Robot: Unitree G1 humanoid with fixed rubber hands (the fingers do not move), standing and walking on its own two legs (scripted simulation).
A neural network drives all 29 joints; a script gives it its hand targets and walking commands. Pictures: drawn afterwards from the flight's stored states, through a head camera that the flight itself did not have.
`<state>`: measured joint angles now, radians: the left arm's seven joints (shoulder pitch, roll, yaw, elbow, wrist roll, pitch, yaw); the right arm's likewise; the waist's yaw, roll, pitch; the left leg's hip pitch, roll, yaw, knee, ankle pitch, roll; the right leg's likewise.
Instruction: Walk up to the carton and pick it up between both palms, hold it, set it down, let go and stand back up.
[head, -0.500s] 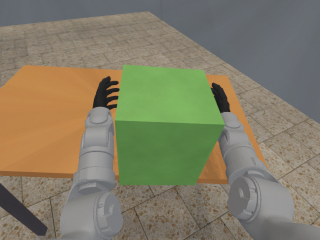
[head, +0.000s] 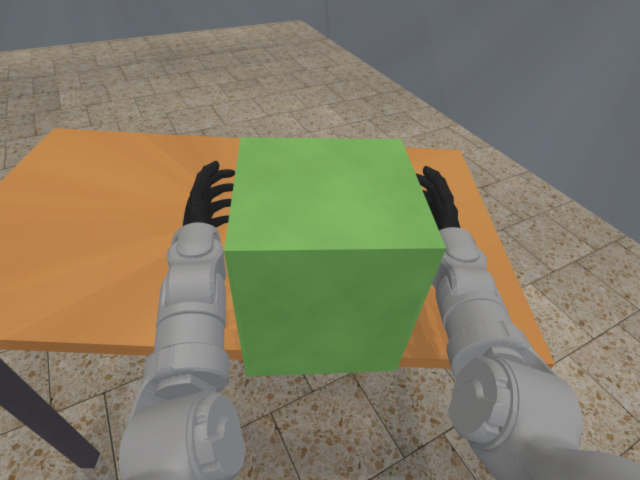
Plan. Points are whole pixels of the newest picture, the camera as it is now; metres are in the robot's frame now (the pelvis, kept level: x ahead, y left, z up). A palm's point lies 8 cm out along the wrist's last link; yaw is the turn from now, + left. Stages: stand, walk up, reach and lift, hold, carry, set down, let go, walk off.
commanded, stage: set down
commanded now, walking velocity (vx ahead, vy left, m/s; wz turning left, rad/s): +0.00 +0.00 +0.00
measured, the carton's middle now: (322, 259) +0.39 +0.04 +0.09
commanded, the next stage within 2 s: none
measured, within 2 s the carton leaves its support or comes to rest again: neither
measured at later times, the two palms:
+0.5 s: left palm (208, 218) +0.41 +0.19 +0.13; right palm (453, 209) +0.46 -0.13 +0.14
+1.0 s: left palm (194, 194) +0.41 +0.21 +0.17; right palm (497, 197) +0.45 -0.18 +0.17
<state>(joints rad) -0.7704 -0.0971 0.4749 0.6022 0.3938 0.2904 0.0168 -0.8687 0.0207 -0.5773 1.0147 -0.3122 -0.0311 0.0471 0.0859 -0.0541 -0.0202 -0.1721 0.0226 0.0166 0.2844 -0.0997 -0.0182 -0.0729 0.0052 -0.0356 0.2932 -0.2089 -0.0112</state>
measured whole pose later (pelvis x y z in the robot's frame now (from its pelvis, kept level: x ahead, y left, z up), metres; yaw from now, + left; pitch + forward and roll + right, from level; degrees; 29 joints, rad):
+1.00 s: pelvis -0.01 -0.02 -0.01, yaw -2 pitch +9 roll -1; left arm -0.92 0.26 0.11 0.75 -0.17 0.37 0.12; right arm -1.04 -0.37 0.12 1.05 0.45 0.18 -0.07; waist 0.10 -0.01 -0.11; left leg -0.42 0.08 0.02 0.36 -0.10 -0.05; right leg -0.31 0.06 -0.03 0.35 -0.19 -0.04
